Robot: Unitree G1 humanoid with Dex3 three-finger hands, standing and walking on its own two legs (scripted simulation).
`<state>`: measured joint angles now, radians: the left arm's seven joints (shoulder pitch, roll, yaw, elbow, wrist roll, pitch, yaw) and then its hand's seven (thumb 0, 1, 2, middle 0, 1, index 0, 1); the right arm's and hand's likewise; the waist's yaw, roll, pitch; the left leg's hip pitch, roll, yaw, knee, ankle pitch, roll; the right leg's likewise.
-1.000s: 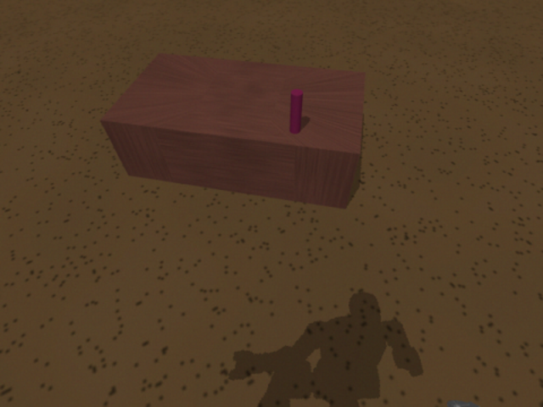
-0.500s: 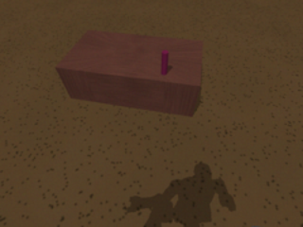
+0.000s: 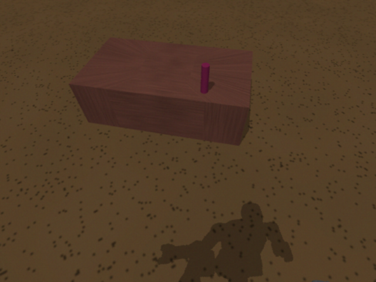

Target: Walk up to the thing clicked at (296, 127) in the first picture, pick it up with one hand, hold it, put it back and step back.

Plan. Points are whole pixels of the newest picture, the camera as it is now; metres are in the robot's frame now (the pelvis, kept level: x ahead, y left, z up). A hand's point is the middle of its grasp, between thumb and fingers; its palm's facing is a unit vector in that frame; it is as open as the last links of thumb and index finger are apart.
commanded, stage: stand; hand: left
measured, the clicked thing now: (204, 78) +1.18 -0.08 -0.33
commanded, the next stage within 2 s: walk up in 0.12 s
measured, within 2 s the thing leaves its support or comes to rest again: neither
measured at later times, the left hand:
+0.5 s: hand (110, 270) +0.16 +0.21 -0.15, palm faces -0.11 -0.90 -0.43, open 7.4 cm
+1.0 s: hand (145, 184) +0.40 +0.16 -0.16, palm faces -0.27 -0.90 -0.35, open 7.4 cm
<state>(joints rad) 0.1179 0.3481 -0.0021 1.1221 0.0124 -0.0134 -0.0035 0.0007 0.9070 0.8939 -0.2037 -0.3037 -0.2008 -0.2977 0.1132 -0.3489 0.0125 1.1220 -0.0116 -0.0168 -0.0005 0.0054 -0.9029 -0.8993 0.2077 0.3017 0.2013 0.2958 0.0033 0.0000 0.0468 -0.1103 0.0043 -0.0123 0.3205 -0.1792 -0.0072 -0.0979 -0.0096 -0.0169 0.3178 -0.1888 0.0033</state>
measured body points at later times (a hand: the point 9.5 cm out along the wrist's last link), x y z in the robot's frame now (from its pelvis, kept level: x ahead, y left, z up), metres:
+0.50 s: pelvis +0.07 -0.08 -0.03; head +0.08 -0.10 +0.42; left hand +0.17 +0.26 -0.12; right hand +0.08 -0.43 -0.16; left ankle +0.01 +0.09 -0.71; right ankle +0.12 -0.21 -0.75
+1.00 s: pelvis +0.27 -0.10 -0.01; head +0.29 -0.08 +0.43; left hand +0.41 +0.20 -0.13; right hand +0.26 -0.43 -0.11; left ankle +0.30 +0.02 -0.75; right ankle +0.28 -0.24 -0.70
